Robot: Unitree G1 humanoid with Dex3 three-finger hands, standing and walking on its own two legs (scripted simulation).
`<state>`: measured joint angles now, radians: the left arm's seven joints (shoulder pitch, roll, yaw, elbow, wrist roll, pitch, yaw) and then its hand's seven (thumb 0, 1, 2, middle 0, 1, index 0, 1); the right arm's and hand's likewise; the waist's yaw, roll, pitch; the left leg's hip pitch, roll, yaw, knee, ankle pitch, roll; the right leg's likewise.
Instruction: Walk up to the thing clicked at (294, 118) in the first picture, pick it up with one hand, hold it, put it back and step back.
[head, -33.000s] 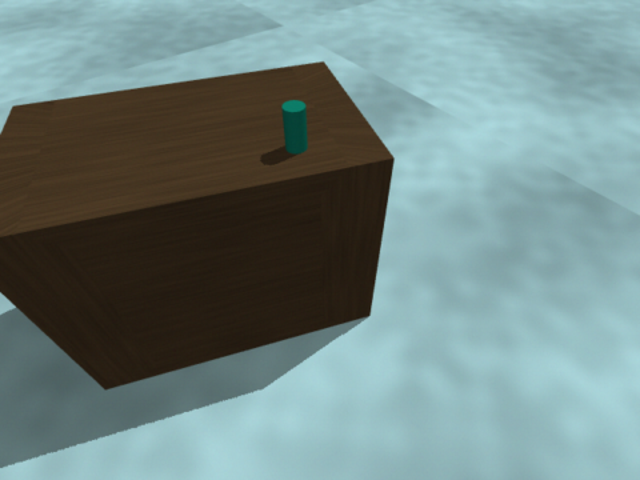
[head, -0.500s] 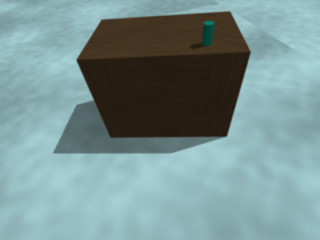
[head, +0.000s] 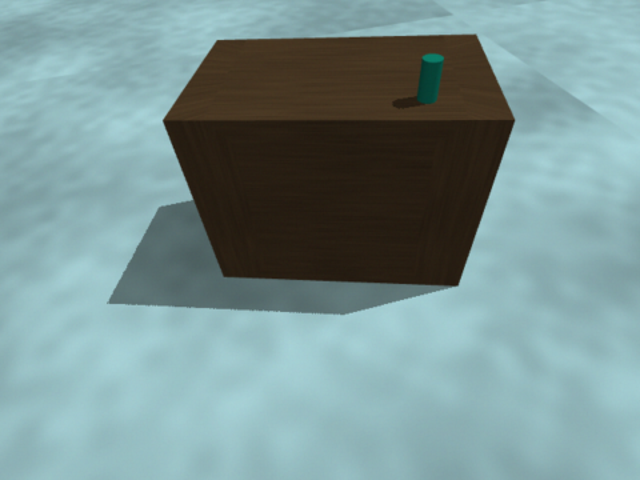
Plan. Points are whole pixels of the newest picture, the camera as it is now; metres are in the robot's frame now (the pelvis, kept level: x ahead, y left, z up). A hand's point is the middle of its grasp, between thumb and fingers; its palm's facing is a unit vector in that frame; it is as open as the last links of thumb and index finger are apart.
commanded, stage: step back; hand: right
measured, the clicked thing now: (429, 79) +1.08 -0.21 -0.01
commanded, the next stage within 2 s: stand in 0.40 s
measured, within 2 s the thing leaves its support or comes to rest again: neither
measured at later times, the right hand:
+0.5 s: hand out of the picture +0.16 -0.20 -0.14, palm faces -0.05 +0.94 -0.33, open 7.4 cm
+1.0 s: hand out of the picture +0.09 -0.22 -0.14, palm faces -0.02 +0.94 -0.33, open 7.4 cm
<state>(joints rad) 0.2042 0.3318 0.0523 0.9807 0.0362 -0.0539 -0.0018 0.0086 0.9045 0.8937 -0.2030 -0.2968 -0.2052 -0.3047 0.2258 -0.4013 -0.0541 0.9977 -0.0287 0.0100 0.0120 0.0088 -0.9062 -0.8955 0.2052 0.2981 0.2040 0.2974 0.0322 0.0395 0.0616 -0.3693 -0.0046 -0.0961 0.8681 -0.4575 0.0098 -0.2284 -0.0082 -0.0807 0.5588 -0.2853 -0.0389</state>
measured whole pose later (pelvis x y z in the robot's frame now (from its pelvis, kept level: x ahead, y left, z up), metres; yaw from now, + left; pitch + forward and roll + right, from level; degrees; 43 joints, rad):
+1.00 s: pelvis +0.02 +0.03 +0.02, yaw +0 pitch -3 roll +0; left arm 0.10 0.35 0.00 1.15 0.01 -0.02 -0.01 0.01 0.91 0.89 -0.20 -0.30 -0.20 -0.30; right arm 0.10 -0.35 -0.01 1.15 -0.01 -0.01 0.02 0.01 -0.91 -0.90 0.21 0.30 0.20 0.30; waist 0.00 0.00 0.06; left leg -0.15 0.03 0.01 0.34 -0.14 -0.02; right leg -0.09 -0.03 -0.04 0.33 -0.20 0.02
